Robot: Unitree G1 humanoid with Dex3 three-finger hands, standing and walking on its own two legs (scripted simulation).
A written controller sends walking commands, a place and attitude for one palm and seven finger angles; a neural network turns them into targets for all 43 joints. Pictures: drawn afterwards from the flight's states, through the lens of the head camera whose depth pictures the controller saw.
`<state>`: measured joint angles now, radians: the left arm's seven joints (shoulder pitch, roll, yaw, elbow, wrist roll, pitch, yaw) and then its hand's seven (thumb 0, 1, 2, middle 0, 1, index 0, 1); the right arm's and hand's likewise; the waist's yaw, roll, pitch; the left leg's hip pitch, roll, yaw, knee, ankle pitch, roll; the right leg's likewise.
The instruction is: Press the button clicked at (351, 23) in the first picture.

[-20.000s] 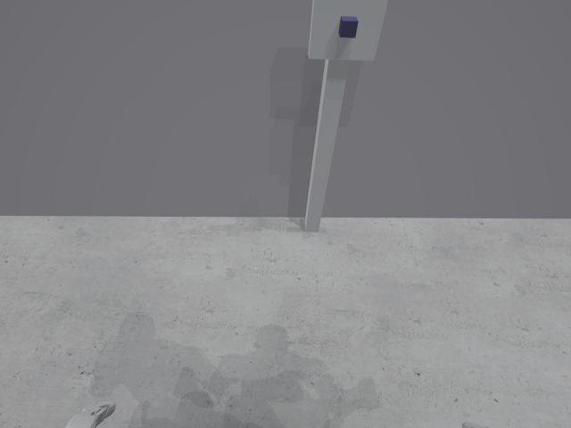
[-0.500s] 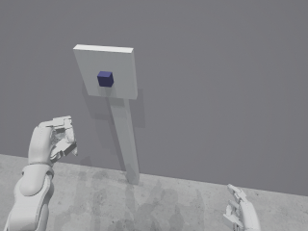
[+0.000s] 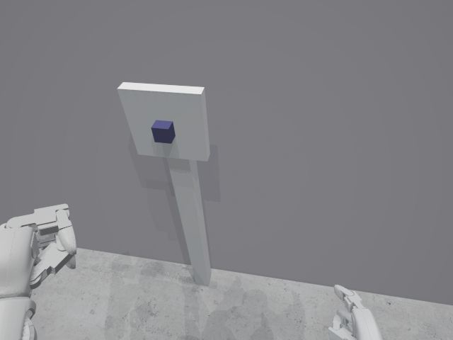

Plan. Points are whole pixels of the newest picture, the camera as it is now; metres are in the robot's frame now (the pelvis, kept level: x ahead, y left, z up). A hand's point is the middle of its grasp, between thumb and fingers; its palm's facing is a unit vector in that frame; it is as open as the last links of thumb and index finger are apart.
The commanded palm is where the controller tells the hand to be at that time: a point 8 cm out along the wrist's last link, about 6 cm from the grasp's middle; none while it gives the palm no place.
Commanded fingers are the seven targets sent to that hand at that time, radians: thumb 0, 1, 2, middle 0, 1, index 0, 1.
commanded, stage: draw the hand back to the body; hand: left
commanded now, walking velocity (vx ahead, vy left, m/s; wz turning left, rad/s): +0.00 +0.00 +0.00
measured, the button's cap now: (164, 130) +0.50 +0.21 +0.12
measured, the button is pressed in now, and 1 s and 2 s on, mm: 0 0 0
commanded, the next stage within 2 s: step back with the hand held close in 0.30 s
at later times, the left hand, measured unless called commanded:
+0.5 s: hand (59, 250) +0.17 +0.24 +0.17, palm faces +0.42 -0.82 -0.40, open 3.1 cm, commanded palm +0.12 +0.28 +0.17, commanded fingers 0.00 0.90 0.90 -1.30 -1.50 -1.30 -1.50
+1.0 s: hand (15, 302) +0.11 +0.27 +0.15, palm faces +0.36 -0.80 -0.48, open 3.1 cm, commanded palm +0.05 +0.30 +0.17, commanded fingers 0.00 0.90 0.90 -1.30 -1.50 -1.30 -1.50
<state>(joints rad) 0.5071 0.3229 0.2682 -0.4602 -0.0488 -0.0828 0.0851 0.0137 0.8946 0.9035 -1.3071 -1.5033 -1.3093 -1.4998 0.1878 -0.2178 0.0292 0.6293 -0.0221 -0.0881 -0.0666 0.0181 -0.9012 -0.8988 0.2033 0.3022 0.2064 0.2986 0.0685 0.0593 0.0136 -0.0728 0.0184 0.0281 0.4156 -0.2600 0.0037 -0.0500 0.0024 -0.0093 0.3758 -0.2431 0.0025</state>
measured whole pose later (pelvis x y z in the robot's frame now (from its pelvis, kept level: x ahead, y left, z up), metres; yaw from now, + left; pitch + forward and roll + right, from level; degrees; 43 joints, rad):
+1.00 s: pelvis -0.08 +0.02 -0.01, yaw -1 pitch -1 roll -1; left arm 0.61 0.39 0.38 -0.56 -0.02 -0.21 0.13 0.01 0.89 0.90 -1.31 -1.50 -1.31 -1.50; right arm 0.19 -0.21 0.00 0.52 0.00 -0.03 -0.07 0.02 -0.90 -0.90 0.20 0.30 0.21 0.30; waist 0.01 0.00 0.02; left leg -0.36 0.00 0.06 0.56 -0.20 0.05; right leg -0.34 -0.02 0.02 0.52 -0.17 0.04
